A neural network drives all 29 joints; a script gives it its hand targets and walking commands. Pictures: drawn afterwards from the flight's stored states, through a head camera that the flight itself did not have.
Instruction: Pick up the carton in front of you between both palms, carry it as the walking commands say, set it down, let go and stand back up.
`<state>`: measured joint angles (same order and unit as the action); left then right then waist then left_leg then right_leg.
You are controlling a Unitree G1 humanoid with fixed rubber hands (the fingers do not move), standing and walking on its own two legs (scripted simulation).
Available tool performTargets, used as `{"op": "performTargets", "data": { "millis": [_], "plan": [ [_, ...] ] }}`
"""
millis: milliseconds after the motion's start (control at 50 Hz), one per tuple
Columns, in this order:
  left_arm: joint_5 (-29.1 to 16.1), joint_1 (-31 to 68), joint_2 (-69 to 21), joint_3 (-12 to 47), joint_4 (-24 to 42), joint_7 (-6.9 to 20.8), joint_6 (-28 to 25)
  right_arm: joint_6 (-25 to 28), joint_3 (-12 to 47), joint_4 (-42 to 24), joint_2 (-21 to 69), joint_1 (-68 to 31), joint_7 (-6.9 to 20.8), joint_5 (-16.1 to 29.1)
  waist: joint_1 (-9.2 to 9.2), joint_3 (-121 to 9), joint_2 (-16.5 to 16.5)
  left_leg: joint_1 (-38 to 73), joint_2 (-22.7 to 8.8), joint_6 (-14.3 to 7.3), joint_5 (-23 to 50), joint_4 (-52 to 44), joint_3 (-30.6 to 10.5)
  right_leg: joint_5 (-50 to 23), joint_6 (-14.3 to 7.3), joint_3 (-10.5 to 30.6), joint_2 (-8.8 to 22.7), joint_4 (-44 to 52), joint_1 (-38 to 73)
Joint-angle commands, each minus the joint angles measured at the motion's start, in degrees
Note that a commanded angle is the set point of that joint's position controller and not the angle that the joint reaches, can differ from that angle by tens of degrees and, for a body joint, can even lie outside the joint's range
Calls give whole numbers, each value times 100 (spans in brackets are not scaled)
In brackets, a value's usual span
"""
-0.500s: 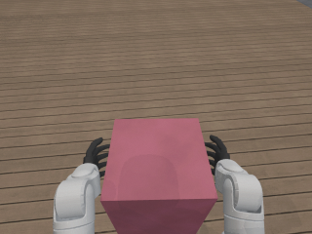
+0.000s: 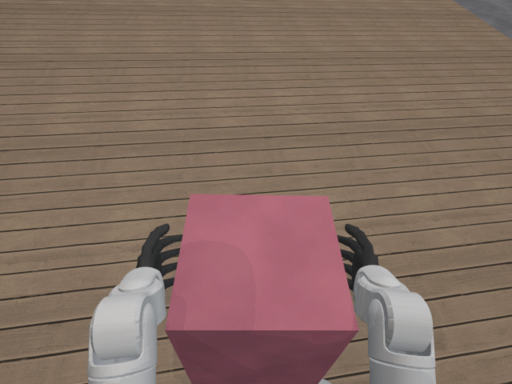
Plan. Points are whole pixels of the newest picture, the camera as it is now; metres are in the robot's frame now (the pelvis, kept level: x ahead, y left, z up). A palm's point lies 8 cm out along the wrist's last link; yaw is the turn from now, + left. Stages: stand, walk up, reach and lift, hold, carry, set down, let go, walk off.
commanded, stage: carry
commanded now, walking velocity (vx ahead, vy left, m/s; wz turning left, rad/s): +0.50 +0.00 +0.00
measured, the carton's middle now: (257, 294) +0.27 -0.01 -0.01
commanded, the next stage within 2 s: none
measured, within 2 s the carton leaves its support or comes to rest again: neither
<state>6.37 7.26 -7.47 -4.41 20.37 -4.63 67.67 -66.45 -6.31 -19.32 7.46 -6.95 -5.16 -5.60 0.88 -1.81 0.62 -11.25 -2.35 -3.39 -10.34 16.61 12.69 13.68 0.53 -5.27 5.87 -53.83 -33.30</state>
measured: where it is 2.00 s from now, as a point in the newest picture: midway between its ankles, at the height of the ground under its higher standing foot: (239, 164)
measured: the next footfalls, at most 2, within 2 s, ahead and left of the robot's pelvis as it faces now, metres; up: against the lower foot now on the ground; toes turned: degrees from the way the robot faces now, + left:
right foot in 0.24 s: +0.36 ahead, -0.13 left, +0.00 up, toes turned -10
left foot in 0.72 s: +0.67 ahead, +0.10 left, +0.00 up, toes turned +13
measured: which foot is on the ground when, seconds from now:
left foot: down 0.00-0.26, up 0.28-0.70, down 0.72-1.00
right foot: up 0.00-0.22, down 0.24-0.72, up 0.74-1.00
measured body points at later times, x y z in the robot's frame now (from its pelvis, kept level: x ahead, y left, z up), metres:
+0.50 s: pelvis +0.33 -0.05 +0.00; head +0.36 -0.06 +0.45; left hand +0.61 +0.12 +0.08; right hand +0.63 -0.19 +0.06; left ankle +0.36 +0.11 -0.69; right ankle +0.32 -0.12 -0.75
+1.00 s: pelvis +0.66 +0.02 +0.00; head +0.69 +0.04 +0.45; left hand +0.94 +0.17 +0.06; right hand +0.94 -0.14 +0.06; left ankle +0.63 +0.09 -0.75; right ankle +0.72 -0.13 -0.69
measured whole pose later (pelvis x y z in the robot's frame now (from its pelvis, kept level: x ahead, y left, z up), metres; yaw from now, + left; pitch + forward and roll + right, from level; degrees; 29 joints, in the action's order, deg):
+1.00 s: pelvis +0.66 +0.02 +0.00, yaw +0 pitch +5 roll -2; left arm 6.5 6.8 -7.4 -4.1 21.4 -4.5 67.3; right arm -66.1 -6.1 -20.2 7.4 -6.6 -5.1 -5.5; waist 0.6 -1.9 0.5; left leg -8.5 -2.0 -3.1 -10.9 14.5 12.7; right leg 11.5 0.6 -5.9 6.0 -48.6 -34.1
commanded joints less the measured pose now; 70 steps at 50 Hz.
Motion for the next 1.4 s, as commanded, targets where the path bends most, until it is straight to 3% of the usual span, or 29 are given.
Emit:
{"op": "performTargets", "data": {
  "millis": [0,140,200,220,240,260,280,320,360,420,500,620,660,700,720,740,760,800,820,920,1100,1140,1180,1200,1220,1240,1300,1320,1380],
  "plan": [
    [-2138,2357,-5502,4187,507,1244,-165,-15,4198,-667,5275,-2477,1633,2434,-17,-1588,-822,1803,-1314,-420,1482,-712,-933,-520,76,-171,46,977,-390],
    [-2229,2454,-4876,4052,688,1275,186,-298,4001,-695,4644,-2351,1520,2219,18,-869,-958,1905,-1184,-222,2450,-461,-401,-1286,-116,-636,-196,2551,178],
    [-2245,2448,-4743,3905,482,1329,318,-431,3989,-633,4513,-2527,1483,2194,-131,-1295,-776,1495,-877,72,3366,1149,123,-944,-229,-1134,-675,2996,2006],
    [-2229,2435,-4709,3841,387,1349,345,-464,4000,-611,4451,-2617,1477,2186,-219,-1676,-417,632,-694,223,2519,2240,100,-568,-238,-674,-324,2932,3275],
    [-2145,2515,-4601,3747,234,1376,324,-529,4072,-685,4529,-2800,1465,2249,-245,-2254,1055,-1138,-146,512,923,4085,-98,322,-990,1966,1386,3357,4729],
    [-2199,2358,-4797,3741,68,1389,307,-535,4055,-705,4506,-2856,1478,2262,-260,-2251,1885,-2236,393,515,-1600,5186,-596,-408,-1399,3466,1858,4146,5009],
    [-2254,2486,-4933,3743,181,1406,285,-498,4124,-551,4758,-2954,1488,2281,-217,-2144,1370,-2562,15,324,-1661,5867,-1159,-1215,-1365,2820,1850,3961,4868],
    [-2323,2708,-5335,3816,259,1431,191,-377,4171,-550,5078,-3083,1512,2323,-192,-2001,372,-2537,-436,174,-1092,5540,-1298,-2132,-1026,1678,1524,3776,4192],
    [-2382,2898,-5512,3890,374,1441,109,-272,4239,-573,5363,-3159,1495,2337,-155,-1987,427,-2196,-522,212,-612,4765,-1195,-1546,-745,1046,1306,4065,3722],
    [-2429,2760,-5453,3911,524,1467,74,-178,4279,-617,5419,-2944,1416,2267,-163,-1857,660,-2319,-449,356,-333,3894,-903,-1231,-832,619,1167,4359,3701],
    [-2397,2581,-5167,3859,611,1467,130,-225,4259,-729,5222,-2774,1338,2197,-167,-1476,706,-2494,-381,475,254,2503,-555,-1658,-842,110,936,4423,3861],
    [-2155,2325,-4896,3754,276,1420,261,-415,4191,-524,4907,-2657,1432,2216,-205,-916,857,-2038,-146,262,927,1203,-138,-2518,-625,-286,836,4201,4014],
    [-2137,2397,-4910,3789,208,1416,270,-433,4141,-421,4906,-2689,1480,2243,-159,-990,877,-1321,-16,168,774,996,46,-3133,-483,-464,802,3634,3948],
    [-2142,2503,-4902,3831,178,1415,274,-416,4030,-199,4919,-2555,1521,2207,31,-1612,349,830,140,130,248,778,185,-2917,-193,-885,407,1779,2968],
    [-2174,2607,-4908,3889,232,1414,292,-382,3947,-49,4846,-2501,1555,2146,62,-2079,-899,2136,-1358,-372,-418,388,-2118,-1380,82,-762,-6,105,1496],
    [-2199,2713,-4964,3954,291,1424,274,-310,3962,69,4987,-2542,1577,2185,61,-2226,-1978,2949,-2263,-981,-160,-299,-4065,1292,171,-362,-708,-1197,-113],
    [-2215,2799,-5129,4024,231,1433,217,-261,3979,-2,5138,-2566,1585,2255,51,-2146,-1636,2797,-2279,-1042,597,-284,-3825,1432,-24,324,-403,-1967,-527],
    [-2324,2956,-5469,4097,314,1445,67,-133,4072,-182,5516,-2776,1591,2335,36,-2083,-586,2261,-1946,-728,1771,-78,-2665,843,-196,532,53,-1807,-545],
    [-2337,2924,-5602,4127,320,1436,6,-77,4126,-294,5618,-2866,1588,2367,-11,-2040,-395,1911,-1834,-530,1653,-200,-2255,530,-201,544,182,-1367,-321],
    [-2199,2424,-5679,4190,382,1312,-188,23,4213,-574,5514,-2561,1613,2422,-26,-1855,-737,1753,-1530,-489,1178,-707,-1299,-101,-1,61,87,166,-304],
    [-2227,2402,-4929,4085,716,1279,140,-258,4019,-723,4689,-2299,1523,2220,17,-855,-927,1907,-1168,-262,2379,-552,-425,-1253,-87,-620,-196,2450,39],
    [-2255,2454,-4798,4013,644,1313,248,-351,3985,-677,4591,-2370,1495,2180,-13,-878,-1001,1908,-1161,-142,3119,-100,-280,-1199,-195,-751,-314,2655,609],
    [-2248,2422,-4742,3900,471,1344,313,-432,4002,-649,4512,-2501,1480,2183,-152,-1406,-714,1329,-800,119,3443,1483,179,-791,-248,-1162,-729,2938,2395],
    [-2224,2392,-4701,3843,410,1359,342,-461,4003,-629,4453,-2617,1477,2181,-274,-1776,-189,313,-642,274,2069,2745,76,-298,-282,-147,65,3069,3615],
    [-2149,2491,-4652,3762,220,1389,299,-521,4080,-755,4561,-2782,1468,2244,-254,-2324,1560,-1588,86,546,248,4616,-177,561,-1194,2702,1736,3634,5011],
    [-2232,2330,-4879,3785,120,1403,291,-509,4067,-702,4548,-2829,1482,2239,-246,-2145,1665,-2323,292,449,-1628,5515,-856,-572,-1373,3440,1892,4191,4902],
    [-2338,2726,-5395,3858,314,1438,159,-336,4186,-543,5170,-3022,1515,2314,-184,-1977,256,-2456,-470,170,-955,5452,-1308,-2236,-943,1516,1473,3790,4116],
    [-2363,2827,-5485,3899,381,1442,114,-277,4225,-558,5323,-3063,1508,2327,-155,-1966,313,-2256,-554,187,-706,5010,-1291,-1900,-757,1167,1355,3938,3850],
    [-2421,2735,-5507,3928,533,1466,52,-158,4294,-614,5457,-2918,1436,2283,-166,-1926,633,-2257,-456,318,-334,4251,-963,-1487,-761,648,1152,4254,3746]
  ]
}}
